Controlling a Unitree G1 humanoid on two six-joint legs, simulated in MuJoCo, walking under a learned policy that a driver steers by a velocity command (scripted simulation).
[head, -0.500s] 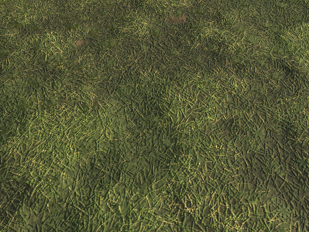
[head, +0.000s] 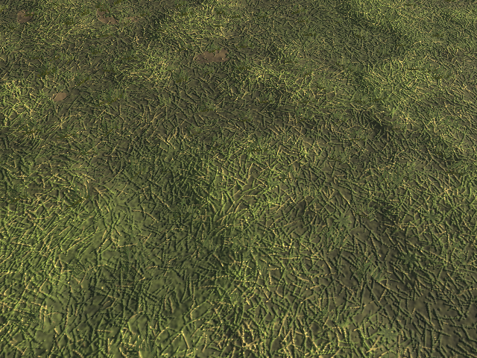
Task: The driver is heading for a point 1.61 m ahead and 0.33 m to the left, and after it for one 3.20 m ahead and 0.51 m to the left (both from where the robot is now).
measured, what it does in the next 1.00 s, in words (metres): walks ahead, turning left: right foot, then left foot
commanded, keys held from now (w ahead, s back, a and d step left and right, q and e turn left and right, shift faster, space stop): q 0.04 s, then w+q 0.64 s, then w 0.08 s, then w+e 0.24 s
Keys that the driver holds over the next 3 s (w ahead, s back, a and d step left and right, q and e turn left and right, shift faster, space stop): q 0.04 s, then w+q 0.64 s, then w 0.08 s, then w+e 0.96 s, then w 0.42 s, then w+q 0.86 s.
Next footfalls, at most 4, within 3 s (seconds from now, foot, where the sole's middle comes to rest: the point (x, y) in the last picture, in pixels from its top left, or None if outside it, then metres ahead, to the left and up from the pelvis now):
0.28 right None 0.07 -0.11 -0.77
0.72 left None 0.33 0.16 -0.77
1.28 right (193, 304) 0.66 0.15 -0.77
1.78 left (137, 226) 0.94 0.35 -0.77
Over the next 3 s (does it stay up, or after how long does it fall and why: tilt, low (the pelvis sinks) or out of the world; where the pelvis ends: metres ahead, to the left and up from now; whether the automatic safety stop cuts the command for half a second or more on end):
stays up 1.37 0.27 0.00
